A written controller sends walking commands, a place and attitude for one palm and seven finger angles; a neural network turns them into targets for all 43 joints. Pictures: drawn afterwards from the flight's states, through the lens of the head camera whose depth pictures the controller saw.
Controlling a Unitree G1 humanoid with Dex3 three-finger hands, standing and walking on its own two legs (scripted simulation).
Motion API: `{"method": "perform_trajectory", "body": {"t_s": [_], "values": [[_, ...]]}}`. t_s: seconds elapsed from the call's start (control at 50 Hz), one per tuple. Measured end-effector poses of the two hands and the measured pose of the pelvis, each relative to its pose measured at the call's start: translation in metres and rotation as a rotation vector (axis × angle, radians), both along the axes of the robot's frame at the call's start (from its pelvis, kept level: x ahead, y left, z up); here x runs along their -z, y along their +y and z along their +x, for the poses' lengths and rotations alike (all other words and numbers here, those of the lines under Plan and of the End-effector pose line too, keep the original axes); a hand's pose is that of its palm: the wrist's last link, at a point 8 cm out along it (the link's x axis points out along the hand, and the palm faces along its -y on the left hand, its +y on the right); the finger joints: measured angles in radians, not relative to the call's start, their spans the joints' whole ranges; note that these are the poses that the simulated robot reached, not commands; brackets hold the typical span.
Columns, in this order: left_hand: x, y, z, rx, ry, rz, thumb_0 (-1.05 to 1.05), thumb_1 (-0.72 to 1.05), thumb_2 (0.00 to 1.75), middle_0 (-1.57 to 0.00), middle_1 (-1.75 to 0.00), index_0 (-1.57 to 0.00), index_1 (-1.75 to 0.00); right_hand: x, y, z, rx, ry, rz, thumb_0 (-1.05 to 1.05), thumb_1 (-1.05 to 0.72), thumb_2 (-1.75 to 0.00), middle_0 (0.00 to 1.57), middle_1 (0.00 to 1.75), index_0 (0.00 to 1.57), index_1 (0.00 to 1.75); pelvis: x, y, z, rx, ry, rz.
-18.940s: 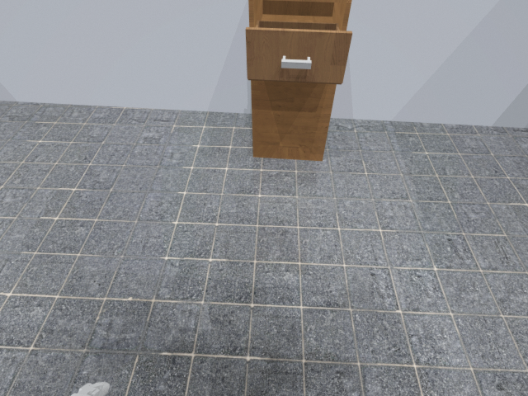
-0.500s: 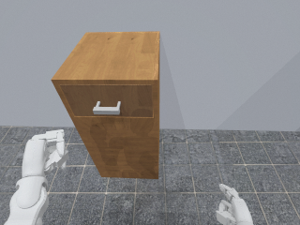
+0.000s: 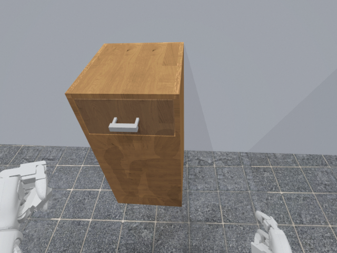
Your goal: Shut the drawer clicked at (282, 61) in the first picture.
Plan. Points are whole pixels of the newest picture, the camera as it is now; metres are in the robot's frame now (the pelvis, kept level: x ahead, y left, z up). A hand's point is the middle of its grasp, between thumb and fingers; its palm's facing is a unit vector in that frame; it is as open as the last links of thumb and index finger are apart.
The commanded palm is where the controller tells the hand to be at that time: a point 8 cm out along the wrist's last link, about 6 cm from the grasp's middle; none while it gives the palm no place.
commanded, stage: step back with the hand held close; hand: left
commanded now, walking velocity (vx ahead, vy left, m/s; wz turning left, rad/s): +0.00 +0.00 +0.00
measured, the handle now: (124, 123) +0.56 +0.24 -0.04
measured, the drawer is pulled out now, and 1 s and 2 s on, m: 0.00 0.00 0.00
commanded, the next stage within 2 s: stop stepping back and stand still in 1.60 s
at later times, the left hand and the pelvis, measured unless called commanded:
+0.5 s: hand (39, 195) +0.17 +0.26 +0.15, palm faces +0.24 -0.83 -0.50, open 3.2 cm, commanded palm +0.11 +0.30 +0.18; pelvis -0.03 +0.03 +0.00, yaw -2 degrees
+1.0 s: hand out of the picture +0.09 +0.29 +0.16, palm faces +0.37 -0.81 -0.45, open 3.2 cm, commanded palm +0.02 +0.33 +0.18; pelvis -0.11 +0.05 -0.02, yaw +1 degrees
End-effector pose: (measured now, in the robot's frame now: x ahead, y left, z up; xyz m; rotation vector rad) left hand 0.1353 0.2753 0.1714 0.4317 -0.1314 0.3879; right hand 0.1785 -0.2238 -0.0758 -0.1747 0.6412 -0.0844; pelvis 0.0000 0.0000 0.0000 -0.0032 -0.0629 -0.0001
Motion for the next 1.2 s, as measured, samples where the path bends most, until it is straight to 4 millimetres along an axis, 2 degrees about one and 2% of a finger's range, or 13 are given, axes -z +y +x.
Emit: {"method": "perform_trajectory", "body": {"t_s": [0.1,0.2,0.3,0.4,0.52,0.64,0.82,0.94,1.06,1.2], "values": [[0.001,-0.003,0.002,0.015,-0.007,-0.009,0.01,0.89,0.90,-1.41,-1.60,-1.40,-1.60,-0.003,0.002,0.001,-0.003,-0.017,0.002,0.01,-0.90,-0.90,0.20,0.30,0.21,0.30,0.000,-0.001,0.000,0.003,-0.003,0.000],[-0.013,0.006,0.010,0.038,-0.059,0.083,0.02,0.88,0.90,-1.41,-1.60,-1.41,-1.60,-0.004,0.001,-0.004,0.000,0.016,-0.008,0.01,-0.90,-0.90,0.20,0.30,0.21,0.30,0.000,0.001,-0.004,0.012,0.026,-0.013],[-0.003,0.008,0.018,0.087,0.003,0.088,0.01,0.89,0.90,-1.41,-1.60,-1.40,-1.60,-0.001,-0.005,-0.019,0.055,0.069,-0.024,0.01,-0.90,-0.90,0.20,0.30,0.21,0.30,0.000,0.010,-0.009,0.030,0.055,-0.008],[0.005,0.010,0.015,0.146,0.063,0.098,0.01,0.89,0.90,-1.40,-1.60,-1.40,-1.60,0.000,-0.006,-0.041,0.107,0.124,-0.052,0.01,-0.90,-0.90,0.20,0.30,0.21,0.30,0.000,0.019,-0.018,0.037,0.072,-0.008],[0.000,0.024,-0.002,0.156,0.039,0.132,0.01,0.88,0.90,-1.40,-1.60,-1.40,-1.60,0.000,0.003,-0.063,0.115,0.145,-0.072,0.01,-0.91,-0.90,0.20,0.30,0.20,0.30,0.003,0.028,-0.036,0.034,0.079,-0.017],[-0.001,0.036,-0.029,0.130,0.005,0.144,0.01,0.88,0.90,-1.40,-1.60,-1.40,-1.60,0.002,0.019,-0.079,0.089,0.116,-0.066,0.01,-0.90,-0.90,0.20,0.30,0.21,0.30,0.007,0.036,-0.058,0.023,0.080,-0.027],[0.001,0.044,-0.068,0.087,-0.057,0.141,0.01,0.88,0.90,-1.41,-1.60,-1.40,-1.60,0.008,0.037,-0.101,0.036,0.079,-0.066,0.01,-0.90,-0.90,0.20,0.30,0.21,0.30,0.015,0.041,-0.087,0.002,0.070,-0.048],[-0.003,0.046,-0.083,0.082,-0.105,0.135,0.01,0.88,0.90,-1.41,-1.60,-1.41,-1.60,0.009,0.039,-0.117,0.025,0.095,-0.084,0.01,-0.90,-0.90,0.20,0.30,0.21,0.30,0.016,0.044,-0.099,-0.012,0.070,-0.054],[-0.001,0.052,-0.090,0.102,-0.121,0.154,0.01,0.88,0.90,-1.41,-1.60,-1.41,-1.60,0.008,0.037,-0.130,0.039,0.096,-0.109,0.01,-0.90,-0.90,0.20,0.30,0.21,0.30,0.018,0.048,-0.112,-0.016,0.067,-0.064],[-0.006,0.053,-0.112,0.092,-0.127,0.220,0.01,0.88,0.90,-1.41,-1.60,-1.41,-1.60,0.013,0.036,-0.136,0.003,0.092,-0.104,0.01,-0.90,-0.90,0.20,0.30,0.21,0.30,0.023,0.039,-0.128,-0.041,0.117,-0.062]]}}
